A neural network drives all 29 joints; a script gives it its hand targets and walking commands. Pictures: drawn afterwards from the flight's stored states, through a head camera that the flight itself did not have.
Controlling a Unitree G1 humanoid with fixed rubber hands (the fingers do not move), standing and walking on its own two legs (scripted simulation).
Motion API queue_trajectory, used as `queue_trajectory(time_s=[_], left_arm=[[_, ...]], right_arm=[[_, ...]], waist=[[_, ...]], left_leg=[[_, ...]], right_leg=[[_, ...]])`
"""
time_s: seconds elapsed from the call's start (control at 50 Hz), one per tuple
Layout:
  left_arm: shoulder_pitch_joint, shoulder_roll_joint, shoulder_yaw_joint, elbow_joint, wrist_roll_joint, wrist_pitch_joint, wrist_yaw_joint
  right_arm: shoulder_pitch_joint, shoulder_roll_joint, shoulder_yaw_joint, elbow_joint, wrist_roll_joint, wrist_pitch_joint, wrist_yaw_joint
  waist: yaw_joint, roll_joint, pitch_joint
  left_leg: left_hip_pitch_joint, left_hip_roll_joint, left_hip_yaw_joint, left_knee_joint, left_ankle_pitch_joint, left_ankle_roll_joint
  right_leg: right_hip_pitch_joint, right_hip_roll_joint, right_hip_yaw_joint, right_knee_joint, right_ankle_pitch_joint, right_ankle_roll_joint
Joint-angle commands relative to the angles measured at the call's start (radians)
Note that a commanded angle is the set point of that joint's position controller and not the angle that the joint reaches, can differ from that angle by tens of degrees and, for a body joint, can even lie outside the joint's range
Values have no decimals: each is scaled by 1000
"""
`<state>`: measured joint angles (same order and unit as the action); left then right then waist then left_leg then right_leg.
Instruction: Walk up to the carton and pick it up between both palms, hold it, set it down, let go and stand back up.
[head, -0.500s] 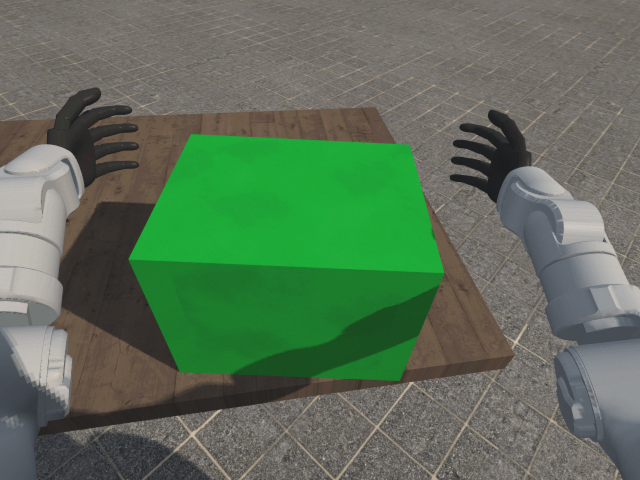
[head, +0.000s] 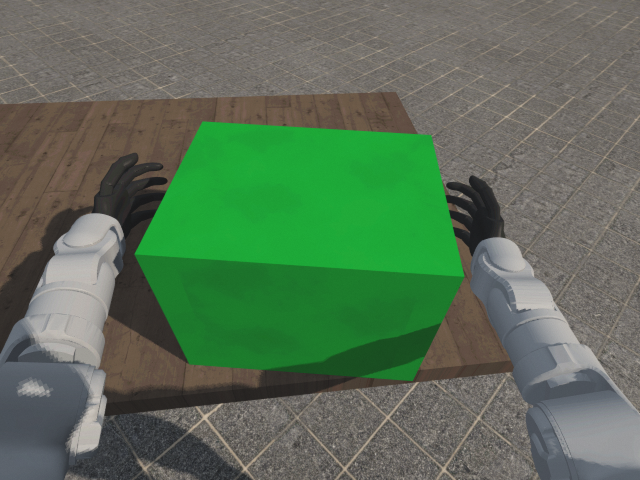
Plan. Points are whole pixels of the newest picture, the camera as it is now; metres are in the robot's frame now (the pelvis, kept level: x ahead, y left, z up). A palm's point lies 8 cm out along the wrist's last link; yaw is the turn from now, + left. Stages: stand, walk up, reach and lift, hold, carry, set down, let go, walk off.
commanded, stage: reach and lift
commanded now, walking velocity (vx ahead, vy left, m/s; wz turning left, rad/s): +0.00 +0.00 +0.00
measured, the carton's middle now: (308, 251) +0.40 -0.01 +0.08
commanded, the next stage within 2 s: none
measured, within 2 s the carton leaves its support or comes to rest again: neither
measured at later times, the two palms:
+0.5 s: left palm (143, 214) +0.44 +0.19 +0.14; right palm (466, 230) +0.39 -0.21 +0.12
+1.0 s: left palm (147, 215) +0.43 +0.19 +0.14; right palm (466, 226) +0.39 -0.21 +0.13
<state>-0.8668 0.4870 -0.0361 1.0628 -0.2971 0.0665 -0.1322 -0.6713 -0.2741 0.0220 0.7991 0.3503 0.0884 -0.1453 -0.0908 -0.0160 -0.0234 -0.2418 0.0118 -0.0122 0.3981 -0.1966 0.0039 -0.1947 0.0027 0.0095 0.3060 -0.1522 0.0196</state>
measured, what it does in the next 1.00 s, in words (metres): stands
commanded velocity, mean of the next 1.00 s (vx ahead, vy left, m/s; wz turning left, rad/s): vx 0.00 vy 0.00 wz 0.00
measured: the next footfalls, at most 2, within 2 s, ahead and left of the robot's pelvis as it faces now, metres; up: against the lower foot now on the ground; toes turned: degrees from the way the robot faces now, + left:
none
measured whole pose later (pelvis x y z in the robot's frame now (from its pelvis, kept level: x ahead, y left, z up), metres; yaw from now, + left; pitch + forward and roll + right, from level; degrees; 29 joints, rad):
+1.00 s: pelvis +0.00 +0.00 +0.00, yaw -1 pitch +2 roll -1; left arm -0.87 0.37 0.00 1.05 -0.19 0.08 -0.07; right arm -0.76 -0.20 0.03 0.89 0.33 0.09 -0.22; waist -0.07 -0.02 -0.04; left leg -0.22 0.02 0.00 0.39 -0.19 0.00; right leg -0.19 0.01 0.01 0.31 -0.15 0.01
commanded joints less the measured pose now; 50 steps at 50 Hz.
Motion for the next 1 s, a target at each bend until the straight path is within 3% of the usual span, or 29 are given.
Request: queue_trajectory(time_s=[0.0,0.04,0.12,0.18,0.24,0.28,0.32,0.36,0.4,0.44,0.5,0.54,0.56,0.62,0.64,0.66,0.7,0.74,0.8,0.84,0.9,0.98], left_arm=[[-339,131,27,-109,4,-41,-1],[-380,130,18,-137,1,-41,6],[-380,119,30,-148,18,-32,19],[-372,96,13,-81,29,-28,14],[-366,68,12,-70,24,-42,13],[-357,49,7,-79,32,-43,21],[-368,43,11,-44,40,-30,25],[-398,41,17,-104,35,-35,40],[-394,37,45,-124,67,-35,50],[-384,20,55,-146,96,-25,55],[-368,-8,51,-127,109,-5,46],[-410,-30,11,-174,74,-7,55],[-374,-25,35,-155,79,1,56],[-401,-36,24,-77,76,8,64],[-399,-65,18,-94,73,-3,64],[-397,-59,12,-129,66,-12,70],[-380,-58,30,-138,93,-10,74],[-397,-59,27,-134,90,-7,73],[-385,-67,30,-110,101,-7,67],[-399,-80,33,-175,104,-19,73],[-363,-84,46,-112,111,-9,68],[-374,-100,27,-170,102,-12,63]], right_arm=[[-312,-140,-2,-99,18,-57,-6],[-335,-153,-13,-104,16,-65,-10],[-340,-127,7,-94,38,-59,-11],[-346,-113,21,-20,40,-44,-7],[-365,-85,36,-58,27,-58,-19],[-363,-88,35,-56,26,-62,-21],[-386,-81,24,-46,11,-54,-31],[-397,-70,5,-67,-3,-51,-41],[-386,-46,13,-66,-11,-51,-43],[-378,-40,3,-42,-19,-55,-54],[-383,-14,16,-23,-8,-50,-67],[-425,-28,2,-88,-7,-60,-65],[-404,-16,24,-87,-5,-54,-66],[-429,2,8,-5,-20,-15,-59],[-423,26,18,-15,-18,-13,-55],[-433,3,8,-58,-18,-25,-53],[-411,7,24,-34,-11,-23,-55],[-433,19,15,-41,-12,-23,-59],[-434,28,16,-26,-18,-22,-67],[-421,54,22,-48,-8,-30,-66],[-428,62,19,-37,-32,-25,-73],[-432,60,21,-63,-24,-30,-76]], waist=[[-3,50,-388],[-4,66,-438],[11,90,-425],[6,75,-324],[11,22,-351],[15,52,-374],[11,39,-351],[13,43,-371],[22,57,-418],[10,88,-410],[5,77,-377],[-4,89,-458],[15,57,-442],[8,33,-303],[14,27,-294],[17,40,-356],[28,81,-375],[14,65,-385],[17,51,-356],[26,89,-382],[14,47,-359],[5,61,-399]], left_leg=[[237,-22,33,28,371,-29],[234,-23,35,29,383,-44],[231,-24,37,28,371,-35],[204,-21,33,4,285,-19],[202,-19,36,-1,269,-5],[232,-16,34,12,322,-23],[207,-18,36,5,274,-14],[201,-17,41,-4,244,-17],[196,-23,51,5,287,-20],[218,-24,48,13,340,-38],[227,-24,45,14,336,-32],[251,-20,43,27,360,-48],[249,-22,47,25,356,-44],[189,-16,36,-29,197,-15],[180,-13,35,-35,195,-8],[202,-5,33,-28,220,-17],[228,-10,36,-3,296,-35],[224,-11,33,3,290,-30],[194,-18,39,-12,247,-21],[195,-16,40,-13,250,-25],[197,-17,38,-12,248,-14],[238,-15,35,8,333,-30]], right_leg=[[72,39,-41,-3,245,-18],[75,43,-48,4,243,-18],[72,38,-41,7,239,-18],[43,29,-30,-9,177,-22],[58,31,-36,-9,173,-9],[53,38,-37,-9,189,-20],[50,37,-39,-14,154,-16],[31,38,-40,-12,119,-15],[69,35,-29,2,186,-16],[85,39,-31,5,238,-12],[82,38,-35,-7,243,-9],[64,45,-44,-1,238,-14],[73,46,-42,-4,238,-9],[31,41,-44,-28,79,-10],[30,38,-45,-24,80,-12],[29,43,-47,-17,97,-17],[41,41,-39,-16,148,-24],[49,38,-40,-15,154,-17],[68,33,-34,-13,154,-13],[44,32,-36,-17,128,-20],[60,31,-34,-18,151,-9],[58,38,-40,-13,214,-12]])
